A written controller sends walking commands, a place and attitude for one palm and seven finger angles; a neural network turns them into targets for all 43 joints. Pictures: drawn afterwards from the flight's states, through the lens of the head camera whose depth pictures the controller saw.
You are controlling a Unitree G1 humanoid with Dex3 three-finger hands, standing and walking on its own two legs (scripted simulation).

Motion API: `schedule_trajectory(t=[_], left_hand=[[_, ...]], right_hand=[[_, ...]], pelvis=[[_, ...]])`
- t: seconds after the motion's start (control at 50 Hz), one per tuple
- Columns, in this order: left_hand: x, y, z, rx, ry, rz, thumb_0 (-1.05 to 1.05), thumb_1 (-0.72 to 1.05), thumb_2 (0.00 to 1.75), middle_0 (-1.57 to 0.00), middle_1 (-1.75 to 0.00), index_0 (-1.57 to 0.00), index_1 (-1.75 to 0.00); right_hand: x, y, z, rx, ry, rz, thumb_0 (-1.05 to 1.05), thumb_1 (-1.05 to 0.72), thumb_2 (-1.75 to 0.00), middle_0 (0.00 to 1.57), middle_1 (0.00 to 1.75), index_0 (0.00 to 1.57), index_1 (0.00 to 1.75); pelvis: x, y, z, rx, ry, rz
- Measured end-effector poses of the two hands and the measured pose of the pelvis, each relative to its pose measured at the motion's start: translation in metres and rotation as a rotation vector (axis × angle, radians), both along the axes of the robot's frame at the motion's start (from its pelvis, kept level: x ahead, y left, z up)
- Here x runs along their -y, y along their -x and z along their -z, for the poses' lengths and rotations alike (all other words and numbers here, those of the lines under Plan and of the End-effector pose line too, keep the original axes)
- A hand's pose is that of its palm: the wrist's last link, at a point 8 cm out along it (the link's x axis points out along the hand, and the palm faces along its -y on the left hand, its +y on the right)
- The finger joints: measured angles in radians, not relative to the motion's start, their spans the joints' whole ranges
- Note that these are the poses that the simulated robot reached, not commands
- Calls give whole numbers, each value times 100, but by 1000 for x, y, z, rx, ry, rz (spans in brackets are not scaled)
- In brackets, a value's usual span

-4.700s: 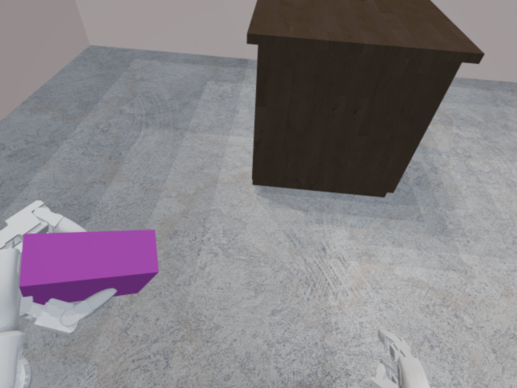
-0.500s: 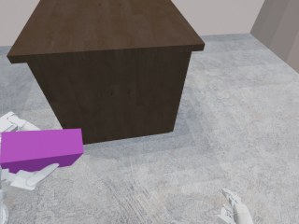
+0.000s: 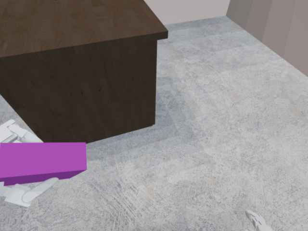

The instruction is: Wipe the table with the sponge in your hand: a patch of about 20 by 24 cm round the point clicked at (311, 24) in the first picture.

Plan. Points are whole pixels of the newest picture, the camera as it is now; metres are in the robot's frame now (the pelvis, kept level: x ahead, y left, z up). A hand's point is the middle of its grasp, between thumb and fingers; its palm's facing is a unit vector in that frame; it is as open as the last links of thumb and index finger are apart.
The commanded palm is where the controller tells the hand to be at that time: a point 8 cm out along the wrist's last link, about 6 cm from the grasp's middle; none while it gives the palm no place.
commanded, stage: take the last steps up to it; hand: left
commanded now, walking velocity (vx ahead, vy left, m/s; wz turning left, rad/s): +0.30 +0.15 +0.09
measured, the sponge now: (54, 163) +0.22 +0.20 +0.14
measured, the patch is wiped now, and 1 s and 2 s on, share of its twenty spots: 0.00 0.00 0.00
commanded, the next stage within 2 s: none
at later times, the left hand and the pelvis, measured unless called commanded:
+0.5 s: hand (25, 149) +0.25 +0.25 +0.15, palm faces +0.41 -0.78 -0.47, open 9.6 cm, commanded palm +0.18 +0.30 +0.17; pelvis +0.04 +0.01 -0.01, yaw +3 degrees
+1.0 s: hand (22, 97) +0.36 +0.31 +0.17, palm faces +0.37 -0.79 -0.48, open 9.6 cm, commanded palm +0.31 +0.36 +0.17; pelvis +0.15 +0.08 -0.01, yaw +0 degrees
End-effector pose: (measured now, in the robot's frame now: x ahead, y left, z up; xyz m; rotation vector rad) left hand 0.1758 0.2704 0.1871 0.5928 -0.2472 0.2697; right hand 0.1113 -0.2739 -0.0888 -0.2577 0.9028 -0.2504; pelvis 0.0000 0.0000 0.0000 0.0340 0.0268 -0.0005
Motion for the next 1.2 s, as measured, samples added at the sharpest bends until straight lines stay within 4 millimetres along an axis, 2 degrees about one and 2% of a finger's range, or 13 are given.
schedule_trajectory(t=[0.08, 0.18, 0.28, 0.36, 0.42, 0.46, 0.58, 0.68, 0.76, 0.86, 1.0, 1.1, 1.2], left_hand=[[-14, 12, 2, 71, 56, -48, 0, -45, 100, -80, -134, -80, -134], [-30, 16, 10, 127, 98, -84, 0, -45, 100, -80, -134, -80, -134], [-36, 6, 7, 94, 69, -112, 0, -45, 100, -80, -134, -80, -134], [-27, -5, 5, 70, 26, -119, 0, -45, 100, -80, -135, -80, -134], [-20, -14, 10, 58, 18, -111, 0, -45, 100, -80, -135, -80, -134], [-20, -21, 13, 41, 44, -109, 0, -45, 100, -80, -135, -80, -134], [-27, -45, 14, -39, 27, -85, 0, -45, 100, -80, -135, -80, -134], [-45, -70, 6, -10, 0, -53, 0, -45, 100, -80, -135, -80, -134], [-66, -93, 2, 87, -16, -19, 0, -45, 100, -80, -135, -80, -134], [-85, -124, 1, 108, -1, -27, 0, -45, 100, -79, -135, -80, -134], [-75, -149, -4, 72, 6, -22, 0, -45, 100, -79, -135, -80, -134], [-71, -164, 1, 61, -27, -52, 0, -45, 100, -79, -135, -80, -134], [-86, -182, 9, 13, 25, -108, 0, -45, 100, -79, -135, -80, -134]], right_hand=[[-4, -9, -10, 40, 37, -32, 1, -91, -90, 19, 30, 20, 30], [-34, -31, -11, 147, 8, -59, 1, -91, -90, 19, 30, 20, 30], [-76, -51, 0, 191, -123, -107, 1, -91, -90, 19, 30, 20, 30], [-98, -64, 20, 174, -208, -150, 1, -90, -90, 20, 30, 20, 30], [-100, -72, 37, 113, -228, -180, 1, -90, -90, 20, 30, 21, 30], [-97, -75, 39, 60, -221, -190, 1, -90, -90, 20, 30, 21, 30], [-75, -90, 22, -4, -139, -153, 1, -90, -90, 20, 30, 21, 30], [-66, -114, 8, 10, -44, -128, 1, -91, -90, 20, 30, 20, 30], [-75, -141, 4, 86, 6, -76, 1, -91, -90, 20, 30, 20, 30], [-110, -167, -2, 162, -72, -51, 1, -91, -90, 19, 30, 20, 30], [-146, -192, 12, 161, -186, -91, 1, -91, -90, 20, 30, 20, 30], [-145, -211, 40, 87, -204, -127, 1, -90, -90, 20, 30, 21, 30], [-132, -228, 31, 30, -162, -127, 1, -91, -90, 20, 30, 21, 30]], pelvis=[[-7, -1, 1, 14, 3, -20], [-19, -3, 8, 50, 9, -19], [-21, -11, 7, 53, 25, -35], [-16, -21, 13, 46, 18, -33], [-13, -26, 19, 50, 31, -57], [-13, -31, 15, 49, 21, -60], [-21, -52, 0, 13, -9, -52], [-40, -75, 0, 5, -14, -47], [-64, -97, 15, 19, -3, -28], [-74, -118, 12, 23, 13, -10], [-76, -152, 9, 24, 16, -7], [-71, -174, 20, 45, 20, -40], [-75, -191, 8, 38, -1, -34]])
